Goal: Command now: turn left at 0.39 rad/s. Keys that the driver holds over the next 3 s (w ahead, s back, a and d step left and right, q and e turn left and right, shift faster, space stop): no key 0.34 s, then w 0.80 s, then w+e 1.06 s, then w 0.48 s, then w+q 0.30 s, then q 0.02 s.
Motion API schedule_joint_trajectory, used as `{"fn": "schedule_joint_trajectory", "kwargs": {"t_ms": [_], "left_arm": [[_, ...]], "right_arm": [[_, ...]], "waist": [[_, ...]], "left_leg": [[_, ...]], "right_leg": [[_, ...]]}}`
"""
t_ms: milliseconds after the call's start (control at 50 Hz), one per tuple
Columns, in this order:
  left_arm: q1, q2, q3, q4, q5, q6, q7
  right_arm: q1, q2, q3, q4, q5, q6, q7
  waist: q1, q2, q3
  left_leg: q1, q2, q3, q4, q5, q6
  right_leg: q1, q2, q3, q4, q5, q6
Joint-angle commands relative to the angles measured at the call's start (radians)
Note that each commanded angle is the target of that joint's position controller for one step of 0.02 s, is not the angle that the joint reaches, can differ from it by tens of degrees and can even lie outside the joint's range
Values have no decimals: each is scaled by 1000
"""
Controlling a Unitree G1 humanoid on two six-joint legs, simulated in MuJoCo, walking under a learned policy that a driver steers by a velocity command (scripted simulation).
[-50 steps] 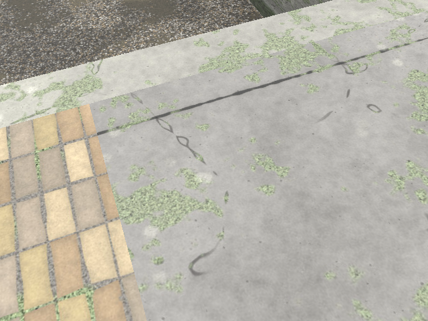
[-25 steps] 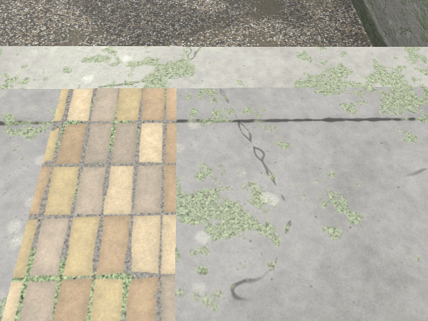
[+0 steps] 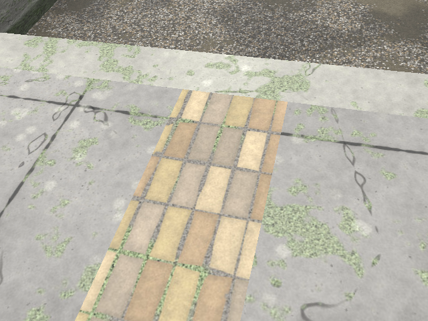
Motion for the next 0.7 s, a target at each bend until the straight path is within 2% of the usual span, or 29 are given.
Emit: {"fn": "schedule_joint_trajectory", "kwargs": {"t_ms": [20, 100, 140, 180, 200, 220, 240, 260, 280, 300, 320, 340, 360, 380, 400, 420, 440, 480, 540, 580, 600, 620, 640, 660, 680, 700], "left_arm": [[23, 136, 32, -48, -2, -19, -3], [33, 162, 40, -28, 0, -18, -17], [34, 180, 45, -14, 2, -11, -27], [19, 183, 46, 2, -9, -1, -32], [25, 174, 43, 12, -13, 1, -33], [52, 131, 33, 8, -14, -3, -36], [59, 41, 5, -22, -20, -7, -39], [9, 79, 10, -2, -18, 10, -25], [0, 93, 14, 3, -21, 20, -25], [-9, 93, 16, 15, -21, 23, -27], [-6, 97, 20, 25, -20, 23, -29], [17, 100, 20, 42, -16, 22, -30], [41, 91, 16, 62, -8, 19, -32], [40, 95, 17, 70, 0, 15, -35], [14, 107, 21, 67, 7, 12, -38], [-23, 112, 24, 57, 11, 9, -44], [-49, 109, 25, 48, 10, 6, -51], [-60, 94, 22, 46, 4, -8, -58], [-5, 72, 20, 72, -1, -31, -60], [127, 56, 22, 133, -2, -41, -53], [215, 83, 31, 168, 1, -48, -44], [324, 153, 42, 183, 13, -60, -34], [332, 237, 61, 189, 3, -61, -37], [257, 196, 52, 181, 1, -59, -40], [165, 151, 39, 153, -7, -66, -46], [124, 128, 33, 141, -10, -75, -50]], "right_arm": [[-8, -45, -1, -56, 7, 1, 5], [-41, -17, 25, -62, 17, 5, -3], [-41, -22, 32, -60, 27, 3, -11], [7, -11, 40, -37, 27, -8, -20], [23, -17, 44, -27, 17, -20, -26], [33, -68, 41, -27, -3, -36, -33], [-17, -148, 31, -38, 4, -44, -37], [-3, -83, 47, -23, 9, -53, -40], [-32, -49, 61, -20, 5, -60, -42], [-59, -30, 72, -13, 2, -63, -48], [-71, -33, 75, -4, 4, -65, -56], [-71, -41, 74, 7, 9, -67, -61], [-40, -49, 73, 25, 11, -66, -60], [2, -78, 61, 45, 12, -62, -57], [42, -104, 48, 65, 10, -54, -53], [63, -108, 43, 78, 7, -48, -50], [67, -105, 41, 84, 5, -45, -46], [64, -98, 35, 94, 5, -53, -41], [20, -98, 26, 98, 10, -75, -34], [-41, -92, 21, 90, 22, -77, -31], [-60, -57, 29, 81, 16, -81, -30], [-98, 28, 53, 50, 8, -90, -26], [-133, 12, 51, 22, 4, -95, -24], [-120, -48, 37, 27, -10, -99, -18], [-65, -53, 35, 57, -3, -104, -3], [-20, -51, 35, 85, -2, -108, 7]], "waist": [[19, -190, -44], [40, -239, -64], [44, -265, -70], [4, -243, -69], [-12, -204, -69], [4, -94, -114], [44, 133, -90], [-16, 122, -89], [-2, 106, -51], [4, 95, -36], [13, 113, -17], [19, 121, -32], [11, 110, -69], [-9, 110, -66], [-33, 110, -35], [-49, 105, 12], [-53, 106, 59], [-45, 86, 89], [-1, 60, 58], [76, 22, 40], [112, -39, 25], [156, -238, -5], [145, -315, 72], [83, -194, 145], [25, -152, 150], [0, -141, 125]], "left_leg": [[-73, 16, 14, -21, -33, -29], [87, 38, 65, -276, -99, -16], [173, 34, 110, -391, -98, 0], [289, 37, 133, -631, 70, 25], [393, 64, 100, -794, 241, 38], [538, 192, -59, -836, 302, 60], [520, 394, -260, -788, 646, 155], [438, 427, -250, -762, 670, 244], [423, 401, -221, -769, 645, 252], [416, 361, -182, -775, 602, 230], [412, 321, -146, -770, 624, 202], [419, 296, -114, -753, 683, 189], [444, 283, -108, -766, 584, 189], [458, 282, -135, -791, 393, 202], [462, 295, -184, -833, 147, 222], [451, 314, -237, -883, -75, 240], [437, 331, -276, -921, -187, 252], [426, 345, -293, -946, -202, 267], [344, 319, -230, -921, -124, 257], [161, 258, -151, -828, -165, 218], [17, 209, -107, -712, -200, 186], [-110, 106, 30, -409, -185, 136], [-265, 35, 102, -230, -159, 125], [-257, 107, 24, -125, -69, 136], [-231, 137, 21, -95, 25, 132], [-200, 155, 36, -89, 82, 118]], "right_leg": [[163, -226, 167, -79, 456, -173], [161, -233, 140, -36, 501, -173], [138, -235, 143, -12, 552, -175], [104, -219, 129, 40, 566, -145], [44, -207, 117, 66, 501, -97], [-61, -170, 85, 129, 319, -35], [-169, -44, -8, 146, -91, 27], [-103, -50, 33, 202, -285, 31], [-117, -39, 44, 236, -291, 29], [-119, -37, 57, 233, -259, 29], [-116, -32, 52, 223, -216, 34], [-91, -26, 49, 213, -183, 41], [-74, -11, 28, 210, -180, 46], [-97, 4, 5, 240, -194, 46], [-157, 8, -4, 288, -221, 42], [-221, -2, 4, 318, -241, 36], [-269, -11, 9, 327, -248, 30], [-284, -22, 12, 307, -246, 18], [-119, -10, -6, 177, -191, -15], [163, 32, -55, -8, -42, -37], [328, 5, 8, -47, -95, -45], [417, -229, 324, -218, -375, -73], [331, -392, 647, -368, -628, -153], [221, -396, 636, -371, -640, -185], [189, -335, 548, -364, -551, -165], [190, -284, 450, -364, -425, -140]]}}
